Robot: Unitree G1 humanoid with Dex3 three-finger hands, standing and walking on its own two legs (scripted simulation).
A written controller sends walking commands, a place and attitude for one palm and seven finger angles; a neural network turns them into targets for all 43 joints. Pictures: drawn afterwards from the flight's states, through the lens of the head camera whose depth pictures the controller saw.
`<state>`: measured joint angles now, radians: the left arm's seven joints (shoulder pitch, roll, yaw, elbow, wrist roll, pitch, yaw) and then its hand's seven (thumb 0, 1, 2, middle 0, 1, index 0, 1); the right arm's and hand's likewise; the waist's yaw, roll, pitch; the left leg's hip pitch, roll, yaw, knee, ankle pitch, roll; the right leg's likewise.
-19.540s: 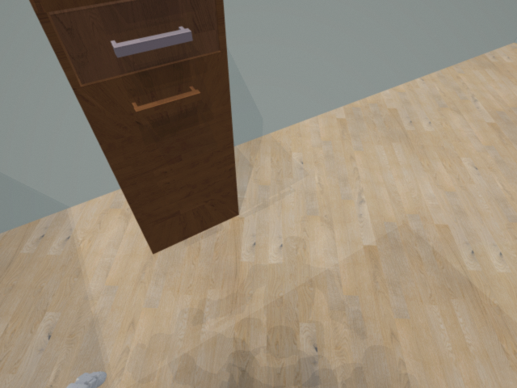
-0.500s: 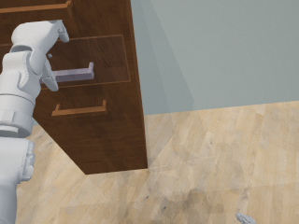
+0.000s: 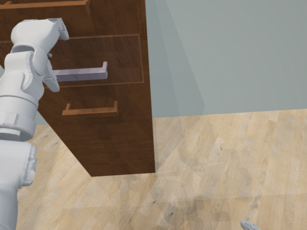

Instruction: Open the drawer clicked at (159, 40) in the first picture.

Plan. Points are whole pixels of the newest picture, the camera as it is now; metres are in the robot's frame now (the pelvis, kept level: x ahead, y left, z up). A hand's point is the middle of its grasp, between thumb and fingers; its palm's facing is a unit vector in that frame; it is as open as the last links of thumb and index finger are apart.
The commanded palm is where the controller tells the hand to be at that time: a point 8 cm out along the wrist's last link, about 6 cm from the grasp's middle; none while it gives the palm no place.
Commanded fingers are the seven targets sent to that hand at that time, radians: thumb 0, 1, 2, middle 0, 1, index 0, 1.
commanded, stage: move the hooked fingers above the handle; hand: left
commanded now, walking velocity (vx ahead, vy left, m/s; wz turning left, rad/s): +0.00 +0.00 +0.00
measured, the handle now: (74, 70) +0.52 +0.25 +0.14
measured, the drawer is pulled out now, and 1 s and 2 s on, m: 0.00 0.00 0.00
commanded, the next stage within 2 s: lower the fingers behind the handle in 0.52 s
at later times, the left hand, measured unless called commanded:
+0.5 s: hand (51, 56) +0.47 +0.26 +0.22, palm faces +0.08 +0.05 -1.00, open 13.5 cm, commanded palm +0.44 +0.25 +0.25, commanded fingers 0.00 -0.50 0.30 -0.30 -1.20 -0.30 -1.20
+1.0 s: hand (57, 78) +0.45 +0.26 +0.17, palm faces -0.05 +0.03 -1.00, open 13.8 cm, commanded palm +0.44 +0.25 +0.22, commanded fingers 0.00 -0.50 0.30 -0.30 -1.20 -0.30 -1.20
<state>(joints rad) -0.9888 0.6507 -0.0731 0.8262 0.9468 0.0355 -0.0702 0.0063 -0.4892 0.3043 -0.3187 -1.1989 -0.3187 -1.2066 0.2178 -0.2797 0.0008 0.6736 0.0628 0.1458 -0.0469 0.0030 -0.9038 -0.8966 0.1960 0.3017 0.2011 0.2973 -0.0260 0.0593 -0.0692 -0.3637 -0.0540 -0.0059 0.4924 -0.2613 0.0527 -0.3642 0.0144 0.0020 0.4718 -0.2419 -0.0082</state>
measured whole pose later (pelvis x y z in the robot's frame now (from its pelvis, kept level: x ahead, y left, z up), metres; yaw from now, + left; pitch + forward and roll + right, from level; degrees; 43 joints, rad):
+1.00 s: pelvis +0.01 -0.02 +0.00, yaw +0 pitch +8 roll +0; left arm -0.84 0.64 -0.08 0.79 0.96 0.08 -0.11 0.01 -0.49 0.30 -0.31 -1.20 -0.31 -1.21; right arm 0.25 -0.28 0.00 0.65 0.07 0.17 -0.06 0.00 -0.90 -0.90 0.20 0.30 0.20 0.30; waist -0.02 0.07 -0.08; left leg -0.37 -0.03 -0.01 0.50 -0.28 0.03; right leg -0.37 0.03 0.00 0.50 -0.26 -0.03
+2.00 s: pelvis +0.00 -0.01 -0.01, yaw -1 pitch +11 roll -1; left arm -0.82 0.59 -0.05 0.86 1.00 -0.06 0.05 0.00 -0.49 0.30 -0.30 -1.20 -0.31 -1.20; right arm 0.30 -0.27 -0.03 0.66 0.05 0.14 -0.07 0.00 -0.90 -0.90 0.20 0.30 0.20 0.30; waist -0.04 0.04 -0.09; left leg -0.48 -0.04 0.00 0.61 -0.32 0.04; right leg -0.48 0.03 0.01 0.59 -0.29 -0.02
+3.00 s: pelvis +0.01 -0.01 -0.01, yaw -1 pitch +11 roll -1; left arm -0.76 0.58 -0.04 0.79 0.99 -0.04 0.03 0.01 0.70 0.81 -0.36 -1.34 -0.38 -1.34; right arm 0.28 -0.27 -0.03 0.65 0.05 0.16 -0.07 0.00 -0.90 -0.90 0.20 0.30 0.20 0.30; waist -0.04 0.05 -0.10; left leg -0.46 -0.03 0.01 0.59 -0.33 0.05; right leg -0.46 0.04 0.01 0.57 -0.30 -0.02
